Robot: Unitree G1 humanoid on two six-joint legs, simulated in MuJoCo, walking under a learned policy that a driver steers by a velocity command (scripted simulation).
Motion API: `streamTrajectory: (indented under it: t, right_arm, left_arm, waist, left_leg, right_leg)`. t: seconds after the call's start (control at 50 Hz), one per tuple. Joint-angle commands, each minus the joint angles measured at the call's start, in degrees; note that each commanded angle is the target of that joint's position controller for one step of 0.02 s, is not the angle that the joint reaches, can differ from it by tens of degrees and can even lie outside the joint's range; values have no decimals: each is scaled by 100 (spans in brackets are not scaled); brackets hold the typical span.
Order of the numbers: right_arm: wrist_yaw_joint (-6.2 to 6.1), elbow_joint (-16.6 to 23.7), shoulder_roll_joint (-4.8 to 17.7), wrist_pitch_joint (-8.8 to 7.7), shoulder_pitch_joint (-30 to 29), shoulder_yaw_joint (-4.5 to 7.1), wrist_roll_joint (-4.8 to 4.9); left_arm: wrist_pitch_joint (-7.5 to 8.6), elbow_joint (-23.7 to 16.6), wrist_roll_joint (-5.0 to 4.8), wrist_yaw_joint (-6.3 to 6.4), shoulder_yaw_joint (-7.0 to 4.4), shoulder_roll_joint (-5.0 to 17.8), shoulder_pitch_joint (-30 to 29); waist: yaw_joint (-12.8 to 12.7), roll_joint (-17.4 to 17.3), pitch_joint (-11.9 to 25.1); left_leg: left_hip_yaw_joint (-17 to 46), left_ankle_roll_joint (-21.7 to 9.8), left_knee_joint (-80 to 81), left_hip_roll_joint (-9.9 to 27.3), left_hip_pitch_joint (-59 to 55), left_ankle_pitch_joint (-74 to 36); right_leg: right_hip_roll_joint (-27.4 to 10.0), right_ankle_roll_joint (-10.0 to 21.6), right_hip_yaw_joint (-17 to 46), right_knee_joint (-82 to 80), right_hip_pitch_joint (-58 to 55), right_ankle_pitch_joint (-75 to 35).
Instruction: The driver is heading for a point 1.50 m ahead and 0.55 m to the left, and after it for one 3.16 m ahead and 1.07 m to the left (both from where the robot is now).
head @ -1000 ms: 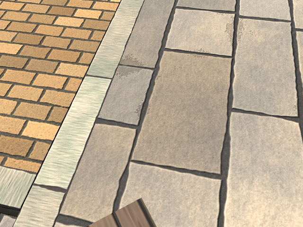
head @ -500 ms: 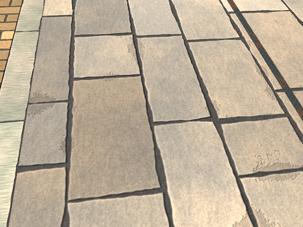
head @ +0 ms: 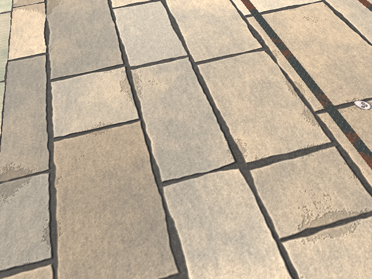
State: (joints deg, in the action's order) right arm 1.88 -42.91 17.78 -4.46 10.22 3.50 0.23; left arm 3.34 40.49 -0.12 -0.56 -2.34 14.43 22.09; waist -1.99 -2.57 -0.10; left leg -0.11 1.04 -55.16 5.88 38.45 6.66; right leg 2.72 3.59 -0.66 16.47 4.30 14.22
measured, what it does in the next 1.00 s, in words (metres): walks ahead, turning left: left foot, then right foot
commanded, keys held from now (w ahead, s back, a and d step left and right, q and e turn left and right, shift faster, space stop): w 0.24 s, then w+q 0.76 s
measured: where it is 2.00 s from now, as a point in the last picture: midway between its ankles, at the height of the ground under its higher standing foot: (125, 161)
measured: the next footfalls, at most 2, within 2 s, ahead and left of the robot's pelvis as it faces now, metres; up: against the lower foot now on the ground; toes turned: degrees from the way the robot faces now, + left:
left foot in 0.26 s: +0.34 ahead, +0.13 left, +0.00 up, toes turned +1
right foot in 0.72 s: +0.59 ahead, -0.09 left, +0.00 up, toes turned +15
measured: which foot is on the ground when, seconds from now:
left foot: up 0.00-0.24, down 0.26-0.72, up 0.74-1.00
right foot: down 0.00-0.26, up 0.28-0.70, down 0.72-1.00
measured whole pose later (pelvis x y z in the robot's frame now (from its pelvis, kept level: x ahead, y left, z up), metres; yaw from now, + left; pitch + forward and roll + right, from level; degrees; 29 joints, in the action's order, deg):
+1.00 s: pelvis +0.55 +0.02 +0.00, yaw +22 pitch +1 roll -2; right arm 0.6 -38.2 18.5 -0.6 11.5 4.5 1.4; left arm 5.4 44.6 0.5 -0.1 -3.7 15.3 18.7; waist -3.3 -3.0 -1.7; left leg 3.6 1.2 -58.6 4.6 37.8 11.5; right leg 0.5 1.1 -6.7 17.5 6.1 12.3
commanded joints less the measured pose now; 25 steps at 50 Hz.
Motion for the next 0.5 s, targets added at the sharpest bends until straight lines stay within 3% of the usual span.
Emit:
streamTrajectory:
  t: [0.02,0.08,0.16,0.2,0.22,0.24,0.26,0.28,0.3,0.32,0.34,0.36,0.38,0.42,0.46,0.5]
  right_arm:
    - [27,456,155,-73,-645,-22,10]
    - [117,629,81,-115,-1279,-85,71]
    - [228,773,218,-166,-1554,-62,73]
    - [220,723,378,-165,-1266,5,45]
    - [177,628,530,-148,-851,84,33]
    - [113,412,751,-127,-15,200,32]
    - [46,207,1065,-90,1018,279,-9]
    - [72,64,1507,-88,1456,378,-21]
    - [78,40,945,-71,1400,238,115]
    - [32,113,796,-43,919,188,116]
    - [-3,206,692,-26,565,158,71]
    - [-10,244,606,-26,321,136,20]
    - [-26,289,513,-44,222,100,-61]
    - [-54,314,511,-52,162,112,-14]
    - [-100,276,636,-71,202,151,43]
    - [-161,250,769,-57,302,205,61]
  left_arm:
    - [124,-272,-24,89,-266,984,-221]
    - [125,-26,-69,118,-295,1081,139]
    - [58,235,-116,135,-337,1143,318]
    - [-1,286,-99,162,-368,1249,280]
    - [-42,297,-77,178,-380,1309,243]
    - [-92,288,-58,195,-343,1265,159]
    - [-94,186,50,227,-254,1095,209]
    - [18,101,40,124,-34,307,1082]
    - [165,142,-39,88,-110,808,605]
    - [267,-103,-213,42,-186,1067,-82]
    - [348,-211,-191,50,-136,1025,-465]
    - [378,-255,-72,72,-154,981,-669]
    - [355,-258,-4,78,-176,961,-593]
    - [276,-261,51,81,-141,783,-389]
    - [193,-354,95,111,-93,661,-582]
    - [186,-494,100,118,-32,553,-1069]
  waist:
    - [2,640,-303]
    - [-220,639,-511]
    - [-154,655,-593]
    - [49,814,-290]
    - [279,946,67]
    - [736,898,622]
    - [1103,527,1458]
    - [609,-1139,2413]
    - [874,-946,2463]
    - [844,-702,1354]
    - [697,-51,833]
    - [495,237,376]
    - [291,162,306]
    - [82,-37,249]
    - [53,-68,58]
    - [195,-60,-98]
  left_leg:
    - [3,64,1171,-69,237,-941]
    - [-93,-31,2050,-243,-75,-1466]
    - [-6,-333,2608,-337,-42,-1079]
    - [-180,-509,2632,-566,-576,-571]
    - [-351,-640,2588,-768,-1195,-318]
    - [-470,-834,2679,-865,-2418,-482]
    - [436,-1188,2282,-34,-4337,-803]
    - [3577,-2338,2768,1445,-6445,653]
    - [4566,-2282,3652,1419,-6460,1374]
    - [3676,-1988,3800,1229,-5668,1356]
    - [3057,-1818,3897,996,-4766,897]
    - [2617,-1753,4017,796,-3936,246]
    - [2360,-1730,4162,635,-3442,-172]
    - [2107,-1841,4416,496,-2940,-440]
    - [1752,-1862,4591,409,-2413,-511]
    - [1464,-1720,4643,219,-2114,-345]
  right_leg:
    - [-1251,778,666,-802,24,-2101]
    - [-1329,741,587,-935,-9,-1697]
    - [-1650,651,637,-583,-777,-2232]
    - [-1664,535,604,-45,-1098,-3719]
    - [-1589,465,547,541,-1186,-4839]
    - [-1342,304,337,1606,-893,-5391]
    - [-1118,127,221,3214,338,-3991]
    - [66,-337,302,5605,2709,535]
    - [70,-333,929,6260,3405,1748]
    - [-267,-292,832,6315,3903,1412]
    - [-536,-236,720,5960,3777,959]
    - [-703,-263,622,5502,3596,694]
    - [-838,-281,657,5239,3215,493]
    - [-892,-418,600,4755,2913,442]
    - [-896,-587,466,4092,2822,307]
    - [-838,-680,413,3252,2715,-476]
Keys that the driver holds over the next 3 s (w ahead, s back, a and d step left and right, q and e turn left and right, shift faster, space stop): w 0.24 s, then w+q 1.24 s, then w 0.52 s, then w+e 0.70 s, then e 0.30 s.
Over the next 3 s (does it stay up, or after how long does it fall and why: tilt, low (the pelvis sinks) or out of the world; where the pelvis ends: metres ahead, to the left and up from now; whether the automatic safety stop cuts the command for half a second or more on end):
stays up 1.39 0.62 -0.01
